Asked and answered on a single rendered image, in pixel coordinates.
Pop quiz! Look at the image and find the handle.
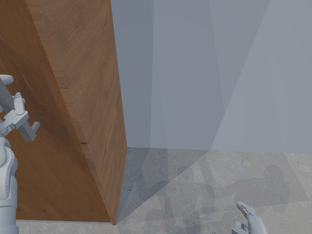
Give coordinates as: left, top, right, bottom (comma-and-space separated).
0, 78, 40, 141

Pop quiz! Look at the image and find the robot right hand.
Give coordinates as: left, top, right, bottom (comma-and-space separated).
232, 201, 268, 234

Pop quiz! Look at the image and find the left robot forearm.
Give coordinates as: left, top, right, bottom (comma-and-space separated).
0, 137, 19, 234

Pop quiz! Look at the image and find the robot left hand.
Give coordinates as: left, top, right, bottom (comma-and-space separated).
0, 75, 29, 138

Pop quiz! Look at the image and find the wardrobe door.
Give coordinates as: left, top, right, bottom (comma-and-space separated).
0, 0, 111, 222

